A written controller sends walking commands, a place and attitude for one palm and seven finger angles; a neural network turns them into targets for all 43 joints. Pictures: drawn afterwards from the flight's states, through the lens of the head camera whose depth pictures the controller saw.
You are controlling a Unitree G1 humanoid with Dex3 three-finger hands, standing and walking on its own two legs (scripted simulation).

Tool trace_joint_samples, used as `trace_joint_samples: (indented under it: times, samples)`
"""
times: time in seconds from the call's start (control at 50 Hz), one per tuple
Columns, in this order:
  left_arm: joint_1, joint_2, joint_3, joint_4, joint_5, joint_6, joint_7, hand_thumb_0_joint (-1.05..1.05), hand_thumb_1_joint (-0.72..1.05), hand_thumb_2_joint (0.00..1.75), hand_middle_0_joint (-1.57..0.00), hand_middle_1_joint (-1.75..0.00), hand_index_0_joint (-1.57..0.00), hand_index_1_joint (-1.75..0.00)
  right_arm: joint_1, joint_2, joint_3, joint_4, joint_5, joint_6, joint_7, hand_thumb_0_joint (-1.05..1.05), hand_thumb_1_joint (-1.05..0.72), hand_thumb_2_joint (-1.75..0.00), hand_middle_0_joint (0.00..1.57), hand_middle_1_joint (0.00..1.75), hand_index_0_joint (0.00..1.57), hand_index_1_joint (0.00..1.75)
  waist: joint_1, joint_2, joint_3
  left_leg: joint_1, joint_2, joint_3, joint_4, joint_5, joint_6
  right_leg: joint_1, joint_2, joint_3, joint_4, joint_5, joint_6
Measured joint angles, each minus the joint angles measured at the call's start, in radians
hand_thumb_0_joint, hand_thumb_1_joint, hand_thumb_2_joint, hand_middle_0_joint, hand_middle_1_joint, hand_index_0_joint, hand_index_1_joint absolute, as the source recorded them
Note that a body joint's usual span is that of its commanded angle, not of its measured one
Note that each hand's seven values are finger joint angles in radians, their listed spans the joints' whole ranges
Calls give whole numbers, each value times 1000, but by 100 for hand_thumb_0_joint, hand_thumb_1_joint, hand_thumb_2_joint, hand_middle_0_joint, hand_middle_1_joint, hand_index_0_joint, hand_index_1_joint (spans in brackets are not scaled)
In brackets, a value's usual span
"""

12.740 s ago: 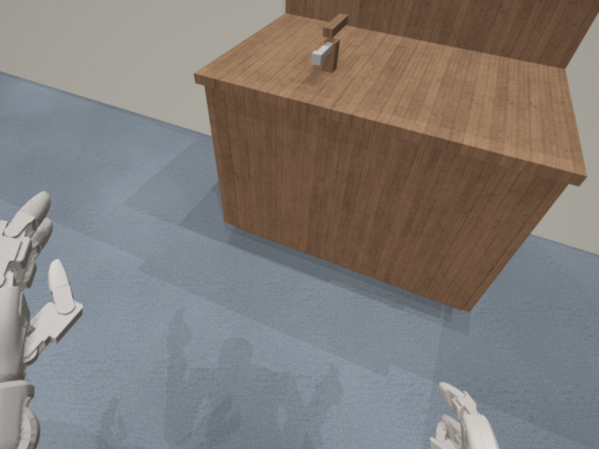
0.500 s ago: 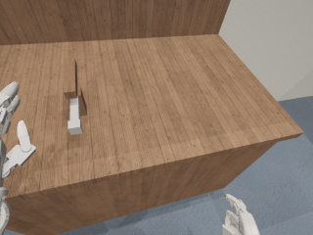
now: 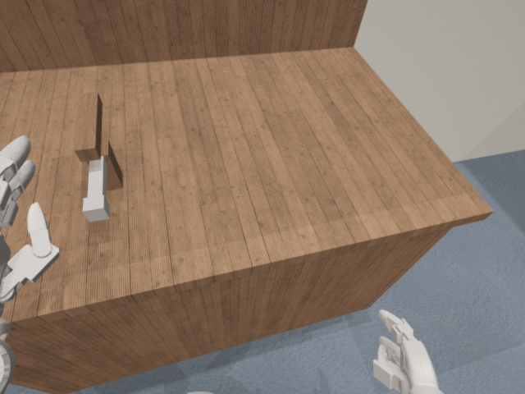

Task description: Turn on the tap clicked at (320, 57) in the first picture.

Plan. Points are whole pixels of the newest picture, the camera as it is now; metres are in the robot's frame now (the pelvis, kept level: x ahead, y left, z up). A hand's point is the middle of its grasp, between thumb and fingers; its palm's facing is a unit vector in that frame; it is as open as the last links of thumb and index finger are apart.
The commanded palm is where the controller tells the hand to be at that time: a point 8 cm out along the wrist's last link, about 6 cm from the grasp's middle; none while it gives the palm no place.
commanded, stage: shuffle to correct the standing spot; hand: left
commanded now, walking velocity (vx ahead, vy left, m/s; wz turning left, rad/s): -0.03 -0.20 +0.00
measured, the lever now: (96, 208) +0.33 +0.29 +0.07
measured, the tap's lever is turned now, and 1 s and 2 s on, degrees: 0 0 0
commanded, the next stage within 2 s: none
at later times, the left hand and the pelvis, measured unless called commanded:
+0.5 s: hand (83, 259) +0.21 +0.22 +0.16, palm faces +0.32 -0.86 -0.40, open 7.4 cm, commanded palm +0.15 +0.26 +0.18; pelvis +0.00 -0.02 -0.01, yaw +0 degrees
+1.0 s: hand (84, 253) +0.22 +0.22 +0.16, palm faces +0.34 -0.86 -0.38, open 7.4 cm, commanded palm +0.16 +0.26 +0.18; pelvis +0.00 -0.02 -0.01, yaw +1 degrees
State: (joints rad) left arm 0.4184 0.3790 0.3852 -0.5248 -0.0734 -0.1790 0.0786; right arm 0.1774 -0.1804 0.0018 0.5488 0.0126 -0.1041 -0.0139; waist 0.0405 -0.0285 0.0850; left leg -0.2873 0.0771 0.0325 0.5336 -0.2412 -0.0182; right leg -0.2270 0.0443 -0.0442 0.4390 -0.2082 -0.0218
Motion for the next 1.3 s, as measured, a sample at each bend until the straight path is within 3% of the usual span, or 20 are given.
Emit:
trace_joint_samples:
  times: [0.16, 0.3, 0.78, 1.3]
  samples:
    - [4, -10, -15, 8, -10, 21, 2, 1, 89, 90, -20, -31, -21, -30, 20, -23, -20, 11, 2, 7, -17, 1, -91, -90, 20, 30, 20, 30, -19, 7, -13, -20, 17, -9, 19, -2, -14, -24, 17, -8, 29, -9, -22]
    - [31, 20, 2, -20, -16, 16, -5, 1, 89, 90, -21, -31, -21, -30, 39, -18, -22, 12, 3, 4, -22, 2, -91, -90, 20, 30, 20, 30, -37, 3, -12, -25, 23, -10, 20, 0, -25, -37, 22, -9, 45, -15, -29]
    - [36, 24, 11, -33, -15, 15, -6, 1, 89, 90, -21, -31, -21, -30, 25, 1, -10, 4, 2, 2, -10, 1, -91, -90, 20, 30, 20, 30, -24, 9, -2, -35, 28, -29, 46, -14, -32, -38, 27, -26, 62, -30, -37]
    - [61, 30, 8, -53, -21, 26, 7, 1, 89, 90, -21, -31, -21, -30, 25, -3, -15, 8, 8, 22, -8, 1, -91, -90, 20, 30, 20, 30, -38, 15, 7, -29, 28, -33, 51, -32, -36, -29, 28, -31, 68, -50, -40]
